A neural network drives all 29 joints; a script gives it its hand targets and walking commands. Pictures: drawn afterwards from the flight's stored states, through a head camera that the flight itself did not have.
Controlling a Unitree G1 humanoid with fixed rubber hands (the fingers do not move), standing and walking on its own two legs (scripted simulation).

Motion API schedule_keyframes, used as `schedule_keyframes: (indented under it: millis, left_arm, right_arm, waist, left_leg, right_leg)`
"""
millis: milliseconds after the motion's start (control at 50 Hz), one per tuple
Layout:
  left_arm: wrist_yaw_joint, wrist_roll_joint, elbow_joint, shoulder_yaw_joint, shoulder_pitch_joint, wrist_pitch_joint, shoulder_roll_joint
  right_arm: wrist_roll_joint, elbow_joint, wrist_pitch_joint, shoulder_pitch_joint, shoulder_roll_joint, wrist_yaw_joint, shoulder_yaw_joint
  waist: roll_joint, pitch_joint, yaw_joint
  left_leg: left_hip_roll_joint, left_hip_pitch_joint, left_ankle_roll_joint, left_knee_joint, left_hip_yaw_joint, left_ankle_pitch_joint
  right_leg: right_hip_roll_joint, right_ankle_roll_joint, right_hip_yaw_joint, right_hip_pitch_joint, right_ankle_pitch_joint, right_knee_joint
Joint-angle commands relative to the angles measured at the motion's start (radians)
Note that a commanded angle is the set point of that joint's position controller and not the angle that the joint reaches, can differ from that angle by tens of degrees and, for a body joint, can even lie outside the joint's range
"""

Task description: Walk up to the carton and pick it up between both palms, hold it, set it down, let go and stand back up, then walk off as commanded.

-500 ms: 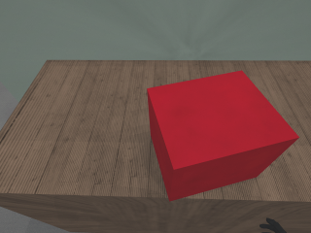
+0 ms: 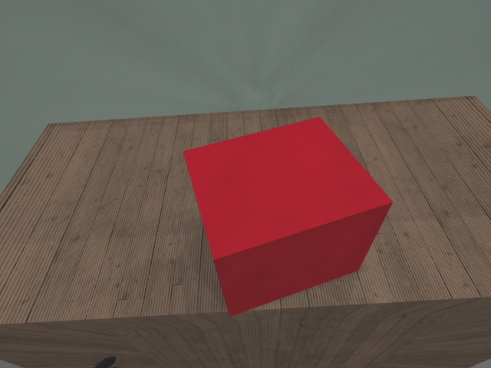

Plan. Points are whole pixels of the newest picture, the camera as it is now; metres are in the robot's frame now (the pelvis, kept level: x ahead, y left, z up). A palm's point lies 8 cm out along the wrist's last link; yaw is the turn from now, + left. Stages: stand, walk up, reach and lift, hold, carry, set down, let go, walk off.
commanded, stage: walk up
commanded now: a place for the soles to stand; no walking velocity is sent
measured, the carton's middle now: (275, 214) +0.35 -0.02 +0.07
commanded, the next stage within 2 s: none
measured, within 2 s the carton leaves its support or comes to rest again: neither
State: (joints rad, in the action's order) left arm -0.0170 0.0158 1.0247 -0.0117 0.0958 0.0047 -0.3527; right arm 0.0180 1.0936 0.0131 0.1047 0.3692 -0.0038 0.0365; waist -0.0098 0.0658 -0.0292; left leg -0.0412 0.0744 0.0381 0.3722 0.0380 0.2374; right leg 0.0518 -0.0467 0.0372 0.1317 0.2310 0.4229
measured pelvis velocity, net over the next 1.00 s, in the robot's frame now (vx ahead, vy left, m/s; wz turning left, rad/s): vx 0.01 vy -0.08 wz -0.06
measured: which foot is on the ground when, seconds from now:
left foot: down 0.00-0.90, up 0.92-1.00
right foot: down 0.00-0.66, up 0.68-0.88, down 0.90-1.00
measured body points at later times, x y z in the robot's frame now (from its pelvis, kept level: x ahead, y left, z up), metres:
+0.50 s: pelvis +0.00 +0.00 +0.00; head +0.01 +0.01 +0.45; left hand +0.10 +0.30 -0.13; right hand +0.05 -0.31 -0.13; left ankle -0.02 +0.14 -0.74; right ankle +0.00 -0.09 -0.74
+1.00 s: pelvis +0.01 -0.08 -0.03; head +0.06 -0.10 +0.41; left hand +0.08 +0.24 -0.14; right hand +0.08 -0.43 -0.15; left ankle -0.01 +0.08 -0.72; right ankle +0.02 -0.23 -0.74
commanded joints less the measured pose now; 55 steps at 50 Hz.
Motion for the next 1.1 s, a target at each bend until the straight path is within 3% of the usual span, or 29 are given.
schedule_keyframes:
  millis: [0,40,60,140,220,260,280,400,500,520,540,560,600,620,680,720,740,760,820,840,860,880,900,920,960,980,1000,1060,1080]
  left_arm:
    - [0.015,0.004,-0.069,-0.066,-0.035,-0.015,-0.247]
    - [0.009,0.002,-0.072,-0.057,-0.039,-0.013,-0.228]
    - [0.013,0.005,-0.083,-0.056,-0.063,-0.012,-0.217]
    - [0.011,-0.002,-0.084,-0.062,-0.026,-0.017,-0.211]
    - [0.014,0.006,-0.077,-0.074,-0.023,-0.017,-0.224]
    - [0.014,0.001,-0.077,-0.066,0.007,-0.018,-0.221]
    - [0.013,-0.003,-0.068,-0.067,-0.008,-0.013,-0.224]
    - [0.009,-0.009,-0.071,-0.063,0.016,-0.012,-0.211]
    - [0.007,0.006,-0.081,-0.060,0.001,-0.015,-0.205]
    - [0.010,0.001,-0.080,-0.061,0.003,-0.014,-0.222]
    - [-0.013,0.032,-0.118,-0.112,0.020,0.011,-0.292]
    - [-0.021,0.025,-0.137,-0.088,-0.029,0.030,-0.258]
    - [-0.028,0.037,-0.193,-0.100,-0.084,0.046,-0.234]
    - [-0.031,0.043,-0.222,-0.104,-0.084,0.056,-0.230]
    - [-0.047,0.030,-0.206,-0.119,0.076,0.061,-0.265]
    - [-0.060,0.030,-0.227,-0.131,0.120,0.073,-0.250]
    - [-0.059,0.015,-0.217,-0.116,0.114,0.064,-0.238]
    - [-0.062,0.011,-0.221,-0.117,0.138,0.058,-0.215]
    - [-0.039,0.001,-0.169,-0.135,0.265,0.018,-0.223]
    - [-0.018,0.010,-0.159,-0.150,0.316,0.002,-0.295]
    - [0.002,0.031,-0.196,-0.146,0.283,-0.025,-0.363]
    - [0.018,0.025,-0.208,-0.130,0.176,-0.040,-0.366]
    - [0.026,0.019,-0.227,-0.126,0.158,-0.044,-0.368]
    - [0.032,0.014,-0.237,-0.142,0.117,-0.042,-0.409]
    - [0.038,0.004,-0.235,-0.128,0.120,-0.053,-0.361]
    - [0.040,0.004,-0.236,-0.126,0.134,-0.054,-0.364]
    - [0.049,-0.001,-0.232,-0.134,0.149,-0.054,-0.366]
    - [0.087,-0.013,-0.218,-0.144,0.270,-0.067,-0.370]
    - [0.097,-0.016,-0.230,-0.141,0.285,-0.068,-0.375]
  right_arm:
    - [0.006,-0.048,0.024,-0.023,0.178,-0.016,0.021]
    - [0.005,-0.052,0.028,-0.001,0.195,-0.011,0.027]
    - [0.006,-0.061,0.030,-0.005,0.192,-0.013,0.030]
    - [0.008,-0.051,0.030,0.009,0.199,-0.016,0.033]
    - [0.008,-0.061,0.029,0.000,0.205,-0.021,0.031]
    - [0.003,-0.063,0.030,0.015,0.206,-0.017,0.032]
    - [-0.003,-0.056,0.031,0.031,0.211,-0.020,0.033]
    - [0.002,-0.070,0.037,-0.010,0.223,-0.024,0.034]
    - [0.000,-0.079,0.036,0.004,0.214,-0.025,0.025]
    - [0.003,-0.087,0.034,-0.011,0.216,-0.024,0.031]
    - [-0.001,-0.073,0.036,0.085,0.301,-0.047,0.052]
    - [0.001,-0.056,0.035,0.133,0.337,-0.058,0.075]
    - [-0.008,-0.096,0.040,0.144,0.385,-0.072,0.092]
    - [0.000,-0.117,0.053,0.160,0.425,-0.080,0.111]
    - [-0.002,-0.187,0.051,0.043,0.376,-0.090,0.107]
    - [0.003,-0.222,0.054,0.015,0.370,-0.092,0.106]
    - [0.004,-0.241,0.051,-0.014,0.308,-0.077,0.089]
    - [0.007,-0.239,0.049,-0.039,0.298,-0.067,0.085]
    - [0.023,-0.248,0.014,-0.038,0.260,-0.033,0.058]
    - [0.021,-0.256,-0.003,-0.005,0.191,-0.028,0.047]
    - [0.006,-0.265,-0.015,0.053,0.143,-0.026,0.023]
    - [-0.006,-0.224,-0.032,0.114,0.191,-0.023,0.029]
    - [-0.006,-0.227,-0.039,0.087,0.216,-0.015,0.039]
    - [-0.003,-0.238,-0.020,0.055,0.249,-0.015,0.046]
    - [-0.022,-0.216,-0.025,0.071,0.252,-0.014,0.061]
    - [-0.031,-0.201,-0.031,0.108,0.261,-0.013,0.068]
    - [-0.019,-0.203,-0.036,0.099,0.285,-0.004,0.073]
    - [0.021,-0.295,-0.062,0.037,0.281,0.018,0.087]
    - [0.032,-0.301,-0.065,0.017,0.298,0.023,0.097]
  waist:
    - [0.089,-0.059,0.013]
    - [0.027,-0.059,0.003]
    - [0.071,-0.024,-0.001]
    - [0.037,-0.058,0.006]
    - [0.066,-0.061,0.013]
    - [0.008,-0.111,0.011]
    - [0.035,-0.082,0.008]
    - [-0.057,-0.084,0.025]
    - [0.023,-0.129,0.007]
    - [-0.019,-0.097,0.018]
    - [0.060,-0.096,0.009]
    - [-0.011,-0.033,-0.021]
    - [-0.102,-0.018,-0.056]
    - [-0.094,0.003,-0.041]
    - [-0.075,-0.031,0.047]
    - [-0.104,-0.008,0.073]
    - [-0.106,-0.032,0.058]
    - [-0.189,-0.044,0.066]
    - [-0.031,-0.119,0.109]
    - [0.163,-0.085,0.138]
    - [0.236,-0.101,0.084]
    - [0.119,-0.104,0.029]
    - [0.067,-0.079,0.029]
    - [0.141,-0.113,0.027]
    - [0.122,-0.078,0.023]
    - [0.200,-0.066,0.018]
    - [0.150,-0.070,0.032]
    - [0.149,-0.053,0.069]
    - [0.079,-0.030,0.069]
  left_leg:
    - [-0.036,0.041,-0.038,-0.032,-0.036,0.049]
    - [-0.045,0.012,-0.047,-0.057,-0.045,0.016]
    - [-0.054,-0.005,-0.051,-0.061,-0.052,0.005]
    - [-0.083,-0.005,-0.052,-0.069,-0.069,-0.087]
    - [-0.076,0.037,-0.057,-0.040,-0.053,-0.004]
    - [-0.072,-0.001,-0.055,-0.024,-0.049,-0.024]
    - [-0.062,0.040,-0.058,-0.028,-0.043,-0.016]
    - [-0.123,0.017,-0.081,-0.067,-0.093,-0.131]
    - [-0.101,-0.009,-0.074,-0.038,-0.046,-0.149]
    - [-0.091,-0.004,-0.067,-0.037,-0.048,-0.156]
    - [-0.140,-0.058,-0.112,0.005,-0.105,-0.172]
    - [-0.207,-0.102,-0.132,-0.040,-0.150,-0.222]
    - [-0.440,-0.119,-0.293,-0.088,-0.318,-0.480]
    - [-0.524,-0.106,-0.332,-0.096,-0.357,-0.512]
    - [-0.471,-0.047,-0.342,-0.024,-0.285,-0.428]
    - [-0.443,0.072,-0.290,-0.004,-0.179,-0.348]
    - [-0.333,0.059,-0.232,0.043,-0.111,-0.318]
    - [-0.267,0.107,-0.190,0.067,-0.026,-0.281]
    - [-0.069,0.243,-0.110,0.399,0.101,-0.002]
    - [-0.003,0.440,-0.087,0.612,0.074,0.369]
    - [0.037,0.482,-0.062,0.677,-0.066,0.442]
    - [-0.005,0.391,-0.056,0.685,-0.144,0.379]
    - [-0.027,0.346,-0.051,0.677,-0.122,0.345]
    - [-0.024,0.337,-0.051,0.657,-0.148,0.366]
    - [-0.033,0.332,-0.048,0.618,-0.174,0.345]
    - [-0.045,0.302,-0.046,0.575,-0.154,0.306]
    - [-0.028,0.339,-0.044,0.536,-0.167,0.295]
    - [-0.027,0.455,-0.052,0.582,-0.202,0.283]
    - [-0.001,0.485,-0.062,0.644,-0.194,0.285]
  right_leg:
    - [-0.208,-0.042,0.237,-0.008,-0.095,-0.170]
    - [-0.172,-0.027,0.208,0.052,-0.085,-0.154]
    - [-0.157,-0.016,0.189,0.089,-0.086,-0.139]
    - [-0.136,-0.008,0.160,0.049,-0.131,-0.122]
    - [-0.147,-0.017,0.172,0.038,-0.062,-0.129]
    - [-0.163,-0.028,0.189,0.017,-0.117,-0.125]
    - [-0.151,-0.023,0.208,0.008,-0.119,-0.116]
    - [-0.106,-0.015,0.143,0.025,-0.211,-0.051]
    - [-0.129,-0.018,0.149,-0.024,-0.280,-0.063]
    - [-0.127,-0.020,0.166,-0.004,-0.288,-0.056]
    - [-0.088,-0.033,0.150,0.096,-0.304,0.047]
    - [-0.058,-0.010,0.098,0.230,-0.260,0.126]
    - [-0.030,0.033,0.084,0.352,0.280,0.396]
    - [-0.081,0.039,0.132,0.407,0.333,0.478]
    - [-0.095,0.029,0.154,0.376,0.313,0.609]
    - [-0.141,0.032,0.134,0.316,0.244,0.554]
    - [-0.124,0.034,0.070,0.280,0.215,0.412]
    - [-0.127,0.030,0.037,0.200,0.132,0.325]
    - [-0.012,0.021,-0.069,-0.108,-0.069,0.027]
    - [-0.110,0.021,0.134,-0.175,-0.088,-0.019]
    - [-0.314,-0.062,0.471,-0.082,-0.193,-0.062]
    - [-0.380,-0.101,0.526,0.012,-0.089,-0.099]
    - [-0.391,-0.162,0.479,0.062,-0.050,-0.102]
    - [-0.397,-0.199,0.496,0.078,-0.144,-0.052]
    - [-0.383,-0.183,0.371,0.064,-0.326,0.052]
    - [-0.387,-0.168,0.321,0.074,-0.352,0.049]
    - [-0.384,-0.169,0.349,-0.013,-0.408,0.087]
    - [-0.439,-0.217,0.394,-0.095,-0.598,0.123]
    - [-0.461,-0.241,0.402,-0.085,-0.624,0.111]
